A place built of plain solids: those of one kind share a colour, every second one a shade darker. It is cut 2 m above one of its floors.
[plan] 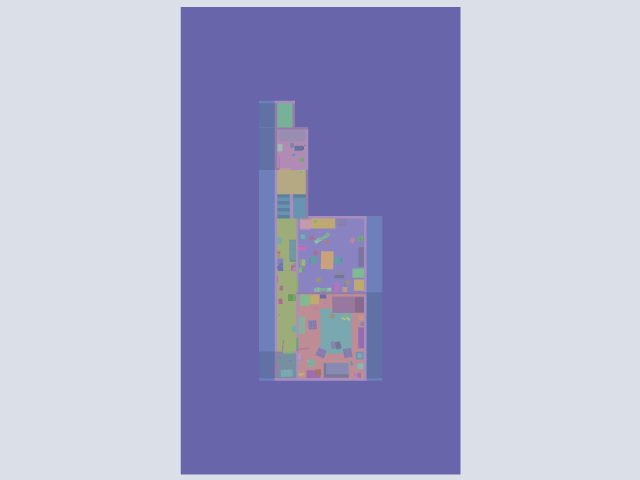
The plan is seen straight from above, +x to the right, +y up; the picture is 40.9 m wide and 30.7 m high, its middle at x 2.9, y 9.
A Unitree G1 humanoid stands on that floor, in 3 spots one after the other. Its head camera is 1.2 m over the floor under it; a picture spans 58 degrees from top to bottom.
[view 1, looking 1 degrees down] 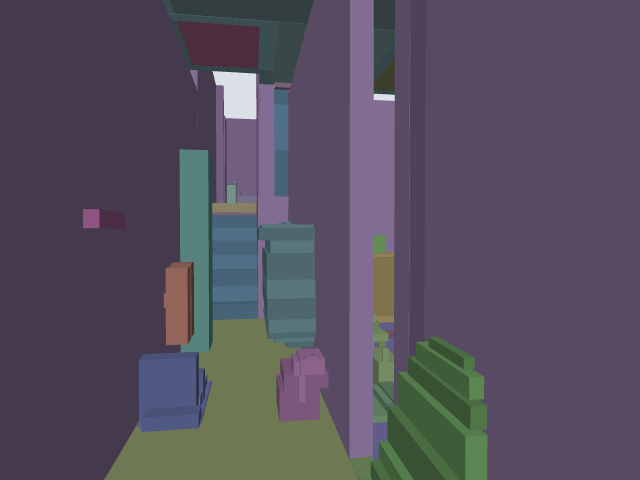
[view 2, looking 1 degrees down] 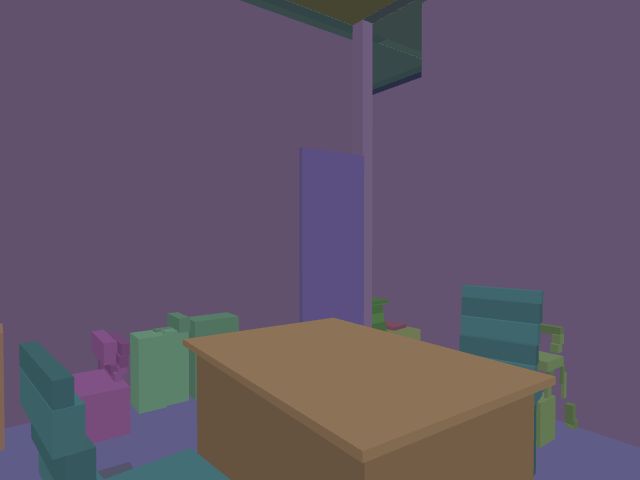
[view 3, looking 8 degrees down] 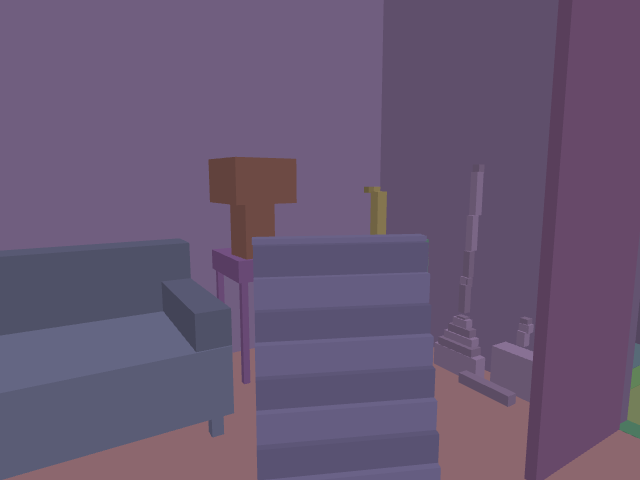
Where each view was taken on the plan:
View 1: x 0.87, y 4.30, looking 81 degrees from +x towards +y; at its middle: wall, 3.27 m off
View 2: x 4.38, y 8.93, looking -127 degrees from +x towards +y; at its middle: leaf_kitchen_door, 3.88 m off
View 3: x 3.77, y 2.98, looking -121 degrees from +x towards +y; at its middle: drying_rack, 1.41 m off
